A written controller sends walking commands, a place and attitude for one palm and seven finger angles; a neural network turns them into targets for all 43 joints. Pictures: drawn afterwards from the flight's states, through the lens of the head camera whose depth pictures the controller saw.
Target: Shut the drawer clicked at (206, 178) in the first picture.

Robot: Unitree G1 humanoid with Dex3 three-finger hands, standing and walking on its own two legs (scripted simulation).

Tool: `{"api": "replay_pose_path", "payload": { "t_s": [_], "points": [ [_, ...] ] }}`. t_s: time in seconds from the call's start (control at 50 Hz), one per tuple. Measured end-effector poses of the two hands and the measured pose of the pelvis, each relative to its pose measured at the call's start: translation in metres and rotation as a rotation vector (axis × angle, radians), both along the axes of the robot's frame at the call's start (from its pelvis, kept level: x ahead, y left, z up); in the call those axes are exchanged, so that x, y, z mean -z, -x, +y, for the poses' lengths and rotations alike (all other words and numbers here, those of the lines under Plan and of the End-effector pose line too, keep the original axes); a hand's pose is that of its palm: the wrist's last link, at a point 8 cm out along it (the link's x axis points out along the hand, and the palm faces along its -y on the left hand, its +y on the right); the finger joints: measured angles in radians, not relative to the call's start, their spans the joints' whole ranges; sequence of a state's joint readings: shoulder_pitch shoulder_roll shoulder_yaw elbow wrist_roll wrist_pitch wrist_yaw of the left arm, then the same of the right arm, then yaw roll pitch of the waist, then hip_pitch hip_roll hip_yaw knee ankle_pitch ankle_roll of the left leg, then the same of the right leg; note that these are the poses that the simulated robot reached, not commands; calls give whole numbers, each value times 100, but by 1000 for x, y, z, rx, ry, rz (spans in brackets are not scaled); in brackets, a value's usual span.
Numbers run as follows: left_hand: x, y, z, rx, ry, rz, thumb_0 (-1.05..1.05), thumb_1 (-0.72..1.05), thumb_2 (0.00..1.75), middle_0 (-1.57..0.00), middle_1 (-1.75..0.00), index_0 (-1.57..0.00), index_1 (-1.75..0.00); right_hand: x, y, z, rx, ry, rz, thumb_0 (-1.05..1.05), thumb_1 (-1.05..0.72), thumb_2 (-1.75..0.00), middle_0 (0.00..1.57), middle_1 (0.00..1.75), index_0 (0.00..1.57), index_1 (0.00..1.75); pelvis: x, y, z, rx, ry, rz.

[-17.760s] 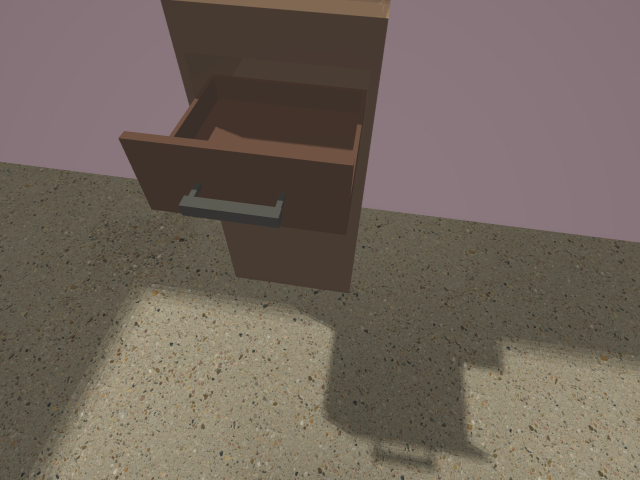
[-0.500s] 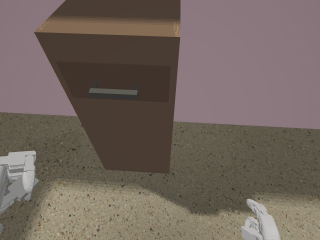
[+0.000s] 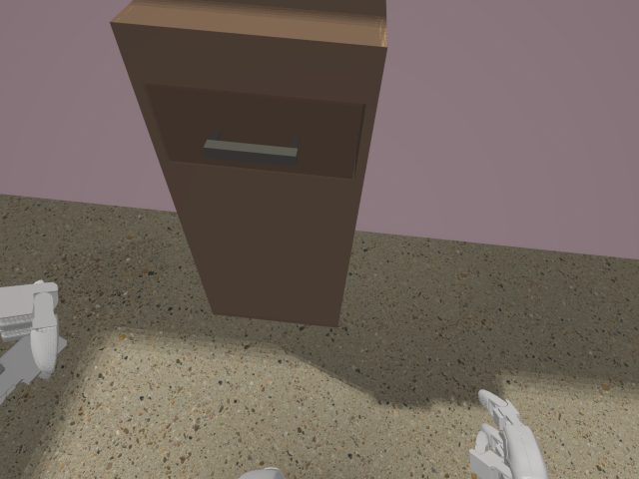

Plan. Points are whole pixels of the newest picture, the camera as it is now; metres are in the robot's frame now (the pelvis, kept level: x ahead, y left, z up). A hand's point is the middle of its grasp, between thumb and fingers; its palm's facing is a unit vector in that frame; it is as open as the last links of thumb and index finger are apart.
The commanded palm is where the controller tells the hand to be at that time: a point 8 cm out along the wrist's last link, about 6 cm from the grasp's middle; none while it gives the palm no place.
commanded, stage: step back with the hand held close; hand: left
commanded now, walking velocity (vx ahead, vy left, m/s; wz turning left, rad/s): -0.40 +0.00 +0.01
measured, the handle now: (253, 146) +0.66 +0.17 +0.01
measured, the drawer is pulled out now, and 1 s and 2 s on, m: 0.00 0.00 0.00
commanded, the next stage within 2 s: stop stepping back and stand still in 0.70 s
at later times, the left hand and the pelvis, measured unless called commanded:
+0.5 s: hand out of the picture +0.14 +0.26 +0.17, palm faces +0.34 -0.81 -0.47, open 3.2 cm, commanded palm +0.06 +0.30 +0.19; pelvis -0.05 +0.02 -0.01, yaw +3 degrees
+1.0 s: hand out of the picture +0.04 +0.27 +0.18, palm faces +0.21 -0.87 -0.44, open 3.2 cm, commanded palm -0.04 +0.33 +0.19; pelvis -0.17 +0.05 -0.01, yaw +0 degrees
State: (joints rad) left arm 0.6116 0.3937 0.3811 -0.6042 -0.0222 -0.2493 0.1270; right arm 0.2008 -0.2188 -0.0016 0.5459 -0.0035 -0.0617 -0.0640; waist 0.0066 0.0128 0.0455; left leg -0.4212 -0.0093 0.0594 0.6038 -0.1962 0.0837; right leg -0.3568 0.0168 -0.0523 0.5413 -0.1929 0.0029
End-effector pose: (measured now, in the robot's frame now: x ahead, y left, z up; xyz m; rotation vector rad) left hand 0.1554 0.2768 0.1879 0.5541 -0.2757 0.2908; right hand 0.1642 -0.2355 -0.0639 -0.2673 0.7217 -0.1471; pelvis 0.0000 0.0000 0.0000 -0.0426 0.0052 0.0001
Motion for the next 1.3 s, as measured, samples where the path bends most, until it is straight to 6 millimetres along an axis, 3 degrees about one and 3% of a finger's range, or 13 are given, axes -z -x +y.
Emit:
{"api": "replay_pose_path", "payload": {
  "t_s": [0.22, 0.4, 0.46, 0.6, 0.7, 0.76, 0.86, 0.94, 1.02, 1.1, 1.16, 1.22, 1.3],
  "points": [
    [2, 15, 1, 20, -65, -26, 1, 88, 90, -141, -160, -141, -160, 7, 22, -9, 20, 13, 0, 1, -90, -90, 20, 30, 21, 30, 8, 21, -4, -10, -3, -7],
    [3, 36, 2, 62, 10, -84, 1, 88, 90, -141, -160, -141, -160, 3, 48, -9, 40, 44, 50, 1, -90, -90, 20, 30, 21, 30, 7, 39, 5, -42, 3, -1],
    [2, 44, 14, 65, -16, -89, 1, 88, 90, -141, -160, -141, -160, 0, 58, -3, 46, 67, 42, 1, -90, -90, 20, 30, 21, 30, 8, 46, 13, -44, 33, -2],
    [-19, 71, 37, 28, -5, -143, 1, 88, 90, -141, -160, -141, -160, -14, 73, 28, -10, 36, 18, 1, -90, -90, 20, 30, 21, 30, -8, 64, 20, -25, 92, 30],
    [-17, 87, 32, 57, 73, -151, 1, 89, 90, -141, -160, -141, -160, -23, 81, 47, -65, 9, -20, 1, -90, -90, 20, 30, 21, 30, -14, 85, 21, 10, 95, 72],
    [-12, 97, 21, 122, 42, -168, 1, 89, 90, -141, -160, -141, -160, -17, 90, 49, -71, -4, -61, 1, -90, -90, 21, 30, 21, 30, -2, 108, 18, 80, 34, 73],
    [-6, 101, 12, 250, 57, -186, 1, 89, 90, -141, -160, -141, -160, -9, 137, 40, 39, 14, -76, 1, -90, -90, 21, 30, 21, 30, 8, 132, 32, 112, 59, -14],
    [-1, 112, 25, 250, 67, -148, 1, 88, 90, -141, -160, -141, -160, -7, 185, 30, 135, 42, -51, 1, -90, -90, 21, 30, 21, 30, 10, 149, 41, 67, 73, -34],
    [-8, 158, 48, 204, -15, -90, 1, 88, 90, -141, -160, -141, -160, -6, 230, 30, 142, 56, 23, 1, -90, -90, 20, 30, 21, 30, 7, 175, 49, 7, 76, -40],
    [-5, 200, 72, 149, -5, -149, 1, 88, 90, -141, -160, -141, -160, 0, 264, 34, 166, 110, 78, 1, -90, -90, 20, 30, 21, 30, 16, 185, 69, 122, 62, -46],
    [8, 197, 90, 88, 105, -232, 1, 88, 90, -142, -160, -142, -160, 7, 282, 47, 173, 114, 52, 1, -90, -90, 20, 30, 21, 30, 21, 210, 83, 111, 63, -72],
    [8, 193, 93, 75, 185, -222, 1, 89, 90, -142, -160, -142, -160, -2, 300, 74, 151, 47, 30, 1, -91, -90, 20, 30, 20, 30, 8, 238, 86, 94, 58, -94],
    [-12, 227, 72, 188, 160, -145, 2, 89, 90, -141, -160, -141, -160, -26, 318, 106, 113, -36, -29, 1, -90, -90, 20, 30, 21, 30, -14, 264, 88, 93, 57, -76]
  ]
}}
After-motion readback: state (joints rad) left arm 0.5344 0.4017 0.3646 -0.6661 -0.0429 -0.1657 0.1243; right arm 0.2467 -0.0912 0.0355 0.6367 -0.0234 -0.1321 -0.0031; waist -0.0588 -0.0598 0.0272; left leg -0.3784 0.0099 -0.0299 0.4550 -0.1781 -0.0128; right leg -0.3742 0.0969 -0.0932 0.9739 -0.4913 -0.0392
